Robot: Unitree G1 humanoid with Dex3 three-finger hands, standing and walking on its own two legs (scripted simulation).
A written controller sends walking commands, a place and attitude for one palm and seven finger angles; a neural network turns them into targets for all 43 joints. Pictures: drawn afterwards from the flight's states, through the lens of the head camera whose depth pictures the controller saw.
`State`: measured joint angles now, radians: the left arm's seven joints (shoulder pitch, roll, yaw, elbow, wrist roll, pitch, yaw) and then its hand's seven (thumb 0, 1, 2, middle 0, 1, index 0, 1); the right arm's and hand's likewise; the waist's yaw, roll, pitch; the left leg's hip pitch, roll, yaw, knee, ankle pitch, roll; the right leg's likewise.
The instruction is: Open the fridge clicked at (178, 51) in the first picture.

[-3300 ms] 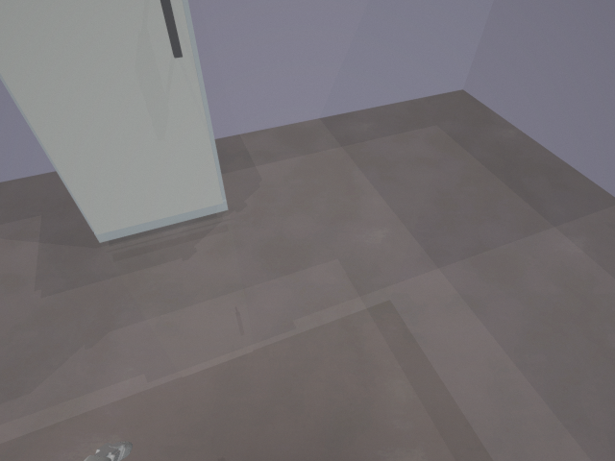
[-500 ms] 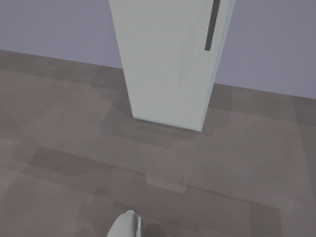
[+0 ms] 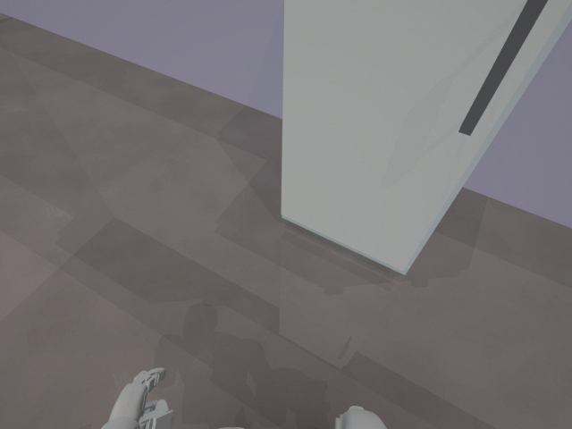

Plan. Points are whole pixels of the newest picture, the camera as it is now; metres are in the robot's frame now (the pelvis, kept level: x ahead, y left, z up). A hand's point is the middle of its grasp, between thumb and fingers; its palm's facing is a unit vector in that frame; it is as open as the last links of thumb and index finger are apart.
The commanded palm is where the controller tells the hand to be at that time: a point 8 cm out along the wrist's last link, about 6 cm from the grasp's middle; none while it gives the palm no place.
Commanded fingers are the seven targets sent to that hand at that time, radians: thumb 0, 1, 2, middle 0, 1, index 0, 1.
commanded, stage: walk to a spot facing it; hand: right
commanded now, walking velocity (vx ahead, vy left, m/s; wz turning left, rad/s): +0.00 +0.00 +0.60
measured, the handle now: (498, 68) +0.70 -0.36 +0.13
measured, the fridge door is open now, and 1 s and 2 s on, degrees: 0 0 0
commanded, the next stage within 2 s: turn to face it in 1.60 s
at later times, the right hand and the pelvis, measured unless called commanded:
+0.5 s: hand out of the picture +0.15 -0.22 -0.16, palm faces -0.29 +0.93 -0.23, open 7.4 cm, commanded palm none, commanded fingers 0.00 -0.90 -0.90 0.20 0.30 0.20 0.30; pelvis +0.01 -0.04 +0.01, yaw +20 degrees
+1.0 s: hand (375, 419) +0.16 -0.13 -0.14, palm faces -0.51 +0.83 -0.23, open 7.4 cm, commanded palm none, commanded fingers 0.00 -0.90 -0.90 0.20 0.30 0.20 0.30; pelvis -0.01 -0.01 +0.01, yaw +35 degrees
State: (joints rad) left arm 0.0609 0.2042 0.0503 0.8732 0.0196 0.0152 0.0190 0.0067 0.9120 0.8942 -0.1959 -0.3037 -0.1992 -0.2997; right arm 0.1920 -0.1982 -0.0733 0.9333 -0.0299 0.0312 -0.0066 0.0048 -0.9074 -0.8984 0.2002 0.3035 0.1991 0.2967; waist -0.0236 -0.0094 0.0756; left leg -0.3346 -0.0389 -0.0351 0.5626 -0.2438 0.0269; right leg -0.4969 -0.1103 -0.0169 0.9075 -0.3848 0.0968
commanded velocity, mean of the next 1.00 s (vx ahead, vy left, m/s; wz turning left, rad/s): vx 0.05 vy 0.00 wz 0.60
